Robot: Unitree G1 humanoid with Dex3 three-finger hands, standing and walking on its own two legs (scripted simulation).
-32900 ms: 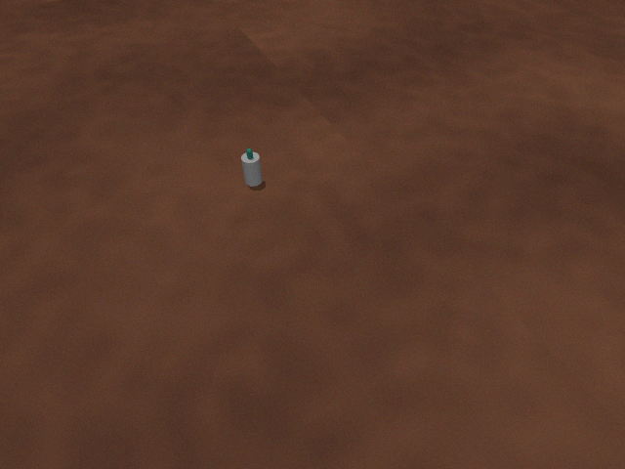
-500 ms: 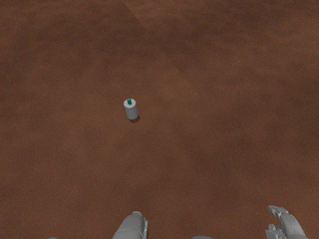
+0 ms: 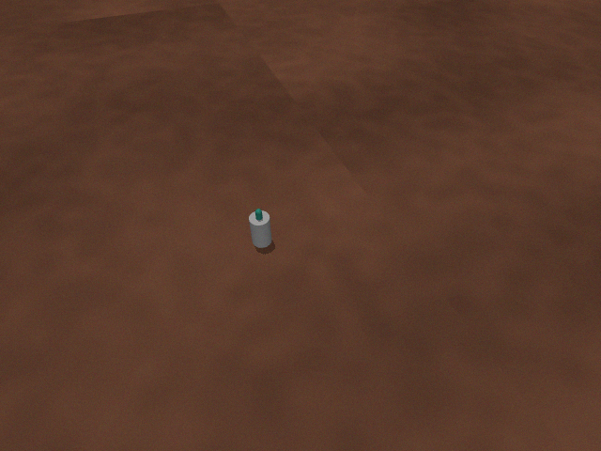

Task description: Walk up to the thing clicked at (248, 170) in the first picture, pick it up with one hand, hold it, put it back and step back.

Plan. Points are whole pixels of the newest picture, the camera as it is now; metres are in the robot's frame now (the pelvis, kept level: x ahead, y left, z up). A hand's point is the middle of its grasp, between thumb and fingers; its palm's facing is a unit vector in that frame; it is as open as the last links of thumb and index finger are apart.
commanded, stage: step back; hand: left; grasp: from the side
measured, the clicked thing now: (260, 225) +1.08 +0.19 -0.66
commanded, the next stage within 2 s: stand in 0.60 s
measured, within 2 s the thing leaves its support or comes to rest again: neither
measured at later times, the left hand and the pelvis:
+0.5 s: hand out of the picture +0.13 +0.29 -0.14, palm faces +0.02 -0.93 -0.36, open 7.4 cm; pelvis +0.04 +0.02 +0.01, yaw +0 degrees
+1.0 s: hand out of the picture +0.12 +0.26 -0.13, palm faces -0.02 -0.94 -0.33, open 7.4 cm; pelvis +0.03 +0.01 +0.02, yaw +0 degrees
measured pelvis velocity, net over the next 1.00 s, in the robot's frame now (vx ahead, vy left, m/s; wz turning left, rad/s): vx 0.03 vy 0.01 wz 0.00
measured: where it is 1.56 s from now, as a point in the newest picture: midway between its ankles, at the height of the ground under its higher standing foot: outside the picture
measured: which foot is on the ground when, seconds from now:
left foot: down 0.00-1.00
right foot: down 0.00-1.00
